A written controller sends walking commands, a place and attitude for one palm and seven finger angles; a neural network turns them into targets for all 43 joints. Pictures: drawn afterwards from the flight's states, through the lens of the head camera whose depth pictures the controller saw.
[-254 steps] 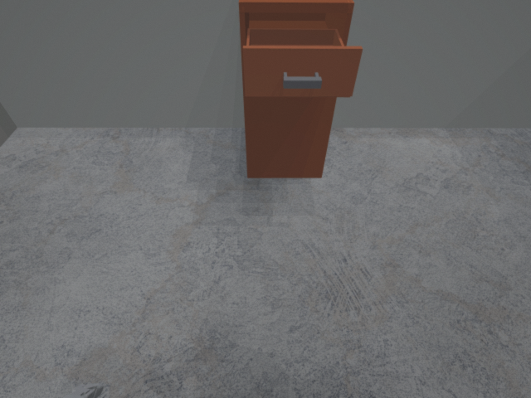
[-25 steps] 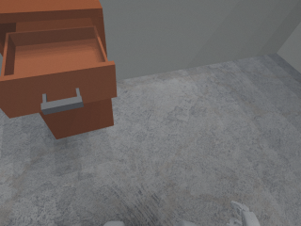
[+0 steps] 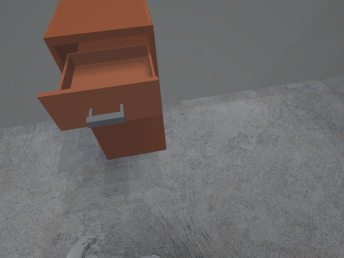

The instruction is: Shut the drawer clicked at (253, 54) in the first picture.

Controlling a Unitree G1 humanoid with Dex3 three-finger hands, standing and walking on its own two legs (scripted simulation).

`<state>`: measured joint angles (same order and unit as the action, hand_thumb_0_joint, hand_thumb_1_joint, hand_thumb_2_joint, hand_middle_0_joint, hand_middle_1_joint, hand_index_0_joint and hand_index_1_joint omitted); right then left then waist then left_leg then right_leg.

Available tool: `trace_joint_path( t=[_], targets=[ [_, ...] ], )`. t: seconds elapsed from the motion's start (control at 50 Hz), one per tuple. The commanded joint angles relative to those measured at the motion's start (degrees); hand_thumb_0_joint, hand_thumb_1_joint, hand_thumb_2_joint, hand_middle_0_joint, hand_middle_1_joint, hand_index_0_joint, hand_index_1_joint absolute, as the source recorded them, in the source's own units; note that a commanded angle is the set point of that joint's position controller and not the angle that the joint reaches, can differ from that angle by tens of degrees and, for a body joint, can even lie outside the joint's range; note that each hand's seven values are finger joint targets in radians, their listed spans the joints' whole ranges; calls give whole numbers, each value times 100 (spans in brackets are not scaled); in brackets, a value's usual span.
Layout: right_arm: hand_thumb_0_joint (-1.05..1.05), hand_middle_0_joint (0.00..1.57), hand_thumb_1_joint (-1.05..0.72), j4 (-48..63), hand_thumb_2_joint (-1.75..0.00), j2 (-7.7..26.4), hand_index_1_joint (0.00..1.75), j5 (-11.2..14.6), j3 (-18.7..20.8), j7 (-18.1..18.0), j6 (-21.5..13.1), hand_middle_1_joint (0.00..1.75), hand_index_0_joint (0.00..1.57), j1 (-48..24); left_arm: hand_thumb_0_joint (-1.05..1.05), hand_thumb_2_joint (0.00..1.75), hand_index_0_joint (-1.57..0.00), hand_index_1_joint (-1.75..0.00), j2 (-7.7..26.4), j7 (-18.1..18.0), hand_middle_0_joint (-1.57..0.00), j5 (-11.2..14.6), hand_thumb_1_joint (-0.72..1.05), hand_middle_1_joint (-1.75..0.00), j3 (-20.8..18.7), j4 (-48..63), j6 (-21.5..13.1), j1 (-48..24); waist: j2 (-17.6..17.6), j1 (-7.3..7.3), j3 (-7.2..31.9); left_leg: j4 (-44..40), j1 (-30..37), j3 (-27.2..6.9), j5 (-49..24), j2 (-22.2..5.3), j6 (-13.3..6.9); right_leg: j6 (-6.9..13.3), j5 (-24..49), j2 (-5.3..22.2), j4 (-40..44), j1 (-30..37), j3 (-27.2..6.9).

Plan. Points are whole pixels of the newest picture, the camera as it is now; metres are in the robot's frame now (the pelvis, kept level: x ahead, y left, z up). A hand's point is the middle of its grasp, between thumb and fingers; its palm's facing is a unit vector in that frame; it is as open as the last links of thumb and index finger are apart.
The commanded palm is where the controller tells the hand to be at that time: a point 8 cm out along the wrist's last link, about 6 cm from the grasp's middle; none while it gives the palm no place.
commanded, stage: turn to face it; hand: left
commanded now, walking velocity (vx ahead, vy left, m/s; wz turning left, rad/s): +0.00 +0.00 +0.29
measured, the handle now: (106, 114) +0.54 +0.23 -0.01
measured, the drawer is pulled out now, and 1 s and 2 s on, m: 0.30 0.30 0.30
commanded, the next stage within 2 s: take the last steps up to it in 0.10 s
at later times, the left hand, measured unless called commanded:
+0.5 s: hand out of the picture -0.06 +0.24 -0.18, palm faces +0.19 -0.97 -0.18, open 7.4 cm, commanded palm none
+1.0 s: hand (111, 241) +0.20 +0.18 -0.16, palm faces +0.16 -0.97 -0.20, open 7.4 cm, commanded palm none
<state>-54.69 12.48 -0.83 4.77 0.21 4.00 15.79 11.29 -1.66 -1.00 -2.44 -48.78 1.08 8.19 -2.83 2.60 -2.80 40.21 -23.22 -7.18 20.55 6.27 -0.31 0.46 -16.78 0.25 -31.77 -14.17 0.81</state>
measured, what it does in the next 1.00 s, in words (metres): walks ahead: left foot, then right foot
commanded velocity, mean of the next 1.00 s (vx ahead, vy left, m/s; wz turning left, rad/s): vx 0.23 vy -0.07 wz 0.04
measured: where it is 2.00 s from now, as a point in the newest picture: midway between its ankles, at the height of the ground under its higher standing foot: (182, 252)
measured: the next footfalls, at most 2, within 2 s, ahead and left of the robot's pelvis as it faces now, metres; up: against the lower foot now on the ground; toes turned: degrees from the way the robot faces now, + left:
left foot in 0.36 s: +0.00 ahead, +0.15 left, +0.00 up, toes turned +11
right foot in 0.86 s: +0.24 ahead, -0.09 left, +0.00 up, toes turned -1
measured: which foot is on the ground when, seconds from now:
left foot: up 0.00-0.34, down 0.36-0.86, up 0.88-1.00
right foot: down 0.00-0.36, up 0.38-0.84, down 0.86-1.00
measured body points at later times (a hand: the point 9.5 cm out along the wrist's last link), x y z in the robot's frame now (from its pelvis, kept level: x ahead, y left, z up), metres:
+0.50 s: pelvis +0.01 +0.05 +0.01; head +0.00 +0.08 +0.46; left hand -0.07 +0.29 -0.16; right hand +0.11 -0.18 -0.12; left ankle -0.04 +0.14 -0.73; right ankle +0.01 -0.09 -0.66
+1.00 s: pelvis +0.14 -0.01 +0.00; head +0.15 -0.01 +0.45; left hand +0.19 +0.23 -0.14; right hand +0.11 -0.24 -0.16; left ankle +0.06 +0.11 -0.65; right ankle +0.20 -0.09 -0.73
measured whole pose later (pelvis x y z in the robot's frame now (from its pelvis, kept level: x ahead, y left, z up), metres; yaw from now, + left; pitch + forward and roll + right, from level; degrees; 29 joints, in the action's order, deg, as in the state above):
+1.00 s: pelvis +0.14 -0.01 +0.00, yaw +8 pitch -2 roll -1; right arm -65.1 9.3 -1.3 3.5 -0.6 0.4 21.2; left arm 9.2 -0.6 -1.1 -2.8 -59.4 -3.2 10.3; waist -1.6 2.0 -2.9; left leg 65.8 -22.3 3.0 22.7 -5.6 -0.7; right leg 2.9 -12.5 0.9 -29.8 -15.5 9.4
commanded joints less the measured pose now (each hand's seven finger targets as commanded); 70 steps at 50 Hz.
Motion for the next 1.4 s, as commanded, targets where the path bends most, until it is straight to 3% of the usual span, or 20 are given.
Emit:
trace_joint_path(
  t=[0.0,0.06,0.18,0.3,0.34,0.36,0.5,0.7,0.78,0.8,0.84,0.86,0.9,0.98,1.16,1.22,1.26,1.3,1.34,1.38],
  targets=[
    [0,20,-90,421,-90,636,30,-56,189,68,-77,30,20,-93,0,90,-20,-30,1031,-93,-20,28,90,-30,-284,398,-105,-55,1088,-87,-27,2575,-782,223,383,-573,200,714,377,1899,1828,-119,-1284],
    [0,20,-90,275,-90,477,30,-40,105,75,-108,30,20,-23,0,90,-20,-30,839,-74,-20,9,90,-30,-224,253,-200,193,1215,-126,4,2727,-816,487,41,-715,364,664,1871,1632,1434,322,-494],
    [0,20,-90,303,-90,290,30,16,-40,38,-146,30,20,-728,0,90,-20,-30,1122,-55,-20,-68,90,-30,-287,-207,-173,1041,1342,-531,199,1091,-255,889,618,-684,415,791,3243,1734,1048,871,-377],
    [0,20,-90,-76,-90,302,30,-16,-130,3,-453,30,20,53,0,90,-20,-30,906,40,-20,-15,90,-30,-194,-630,-170,1079,1100,-176,404,-1821,2033,1221,-357,-663,119,262,66,1240,655,-85,-83],
    [0,20,-90,-304,-90,1254,30,-96,62,-68,-500,30,20,851,0,90,-20,-30,276,112,-20,-16,90,-30,-25,-442,-157,893,-1482,208,245,-2770,2870,-1502,137,-2836,-766,-230,-1746,289,-1459,-2086,784],
    [0,20,-90,-337,-90,1234,30,-126,61,-104,-484,30,20,969,0,90,-20,-30,493,107,-20,-81,90,-30,-54,-331,-149,412,-1116,384,-109,-2997,2388,-1804,487,-3024,-1065,-153,-1765,403,-2227,-2312,364],
    [0,20,-90,-296,-90,489,30,-26,-111,-197,-716,30,20,381,0,90,-20,-30,368,299,-20,-45,90,-30,-76,-970,-126,915,-446,-196,-446,-3038,1851,144,-1466,-2112,-798,-256,153,593,-2754,-2035,180],
    [0,20,-90,-659,-90,594,30,-111,-37,-216,-733,30,20,967,0,90,-20,-30,263,341,-20,-5,90,-30,-81,-666,-161,-184,-534,42,-612,-2805,2066,272,-2038,-2377,-830,-192,302,588,-944,-1800,399],
    [0,20,-90,-735,-90,621,30,-111,-24,-210,-688,30,20,827,0,90,-20,-30,341,338,-20,-15,90,-30,-172,-938,-273,557,-349,-364,-231,-1805,1475,544,-2254,-2112,-589,-5,514,151,89,84,758],
    [0,20,-90,-779,-90,522,30,-82,-41,-178,-703,30,20,825,0,90,-20,-30,573,301,-20,-20,90,-30,-219,-1160,-321,1236,72,-679,110,-892,1106,768,-2320,-1825,-422,76,593,169,394,1098,608],
    [0,20,-90,-495,-90,-2,30,47,-182,-118,-727,30,20,808,0,90,-20,-30,1453,180,-20,6,90,-30,-410,-1485,-415,2510,1962,-1029,998,2261,-902,1329,1342,-798,-52,982,276,2438,1572,2703,-2485],
    [0,20,-90,-473,-90,167,30,51,-133,-107,-688,30,20,503,0,90,-20,-30,1353,144,-20,53,90,-30,-384,-1449,-415,2289,1561,-1040,950,3017,-990,787,1224,-1010,-153,1167,-459,2444,1920,2078,-2682],
    [0,20,-90,-442,-90,118,30,-18,-66,-71,-642,30,20,263,0,90,-20,-30,892,59,-20,42,90,-30,-274,-1153,-378,1270,702,-643,248,3281,-1071,686,415,-1373,-154,1152,-1105,2199,2116,933,-1953],
    [0,20,-90,-647,-90,-243,30,-98,-121,-28,-444,30,20,710,0,90,-20,-30,312,14,-20,-26,90,-30,-55,-1083,-464,782,891,-91,-167,2285,-289,983,-164,-1458,95,833,207,1578,2256,-424,-377],
    [0,20,-90,-356,-90,-281,30,-57,-169,32,-595,30,20,-240,0,90,-20,-30,433,46,-20,-27,90,-30,-96,-1405,-481,1358,805,-353,-155,-139,175,1328,-347,-1206,138,981,924,1527,1930,308,-377],
    [0,20,-90,-556,-90,-195,30,-51,-189,-23,-683,30,20,147,0,90,-20,-30,325,47,-20,11,90,-30,-67,-1491,-422,1342,474,-115,-123,-1247,1471,1437,-991,-1097,125,650,699,1169,1249,-165,-103],
    [0,20,-90,-752,-90,558,30,-108,-50,-114,-727,30,20,933,0,90,-20,-30,-72,94,-20,32,90,-30,7,-1367,-390,1444,-1194,131,118,-2070,2564,-370,-1434,-2535,-523,137,-462,302,-681,-1297,615],
    [0,20,-90,-773,-90,685,30,-90,-76,-221,-664,30,20,1061,0,90,-20,-30,167,68,-20,-43,90,-30,-7,-1215,-310,1082,-1367,174,33,-2731,2113,-1203,-1588,-3242,-1029,58,-1716,290,-2631,-1707,231],
    [0,20,-90,-575,-90,268,30,-67,-223,-268,-665,30,20,281,0,90,-20,-30,-27,72,-20,-16,90,-30,5,-1421,-249,1175,-271,-196,-274,-2698,1295,-323,-2581,-2849,-929,-62,-1027,589,-2673,-1320,-60],
    [0,20,-90,-482,-90,152,30,-31,-249,-312,-682,30,20,-88,0,90,-20,-30,-241,36,-20,2,90,-30,35,-1587,-120,1568,-213,-415,86,-2523,1222,515,-3757,-2444,-746,-230,-459,558,-2279,-741,-54]
  ],
)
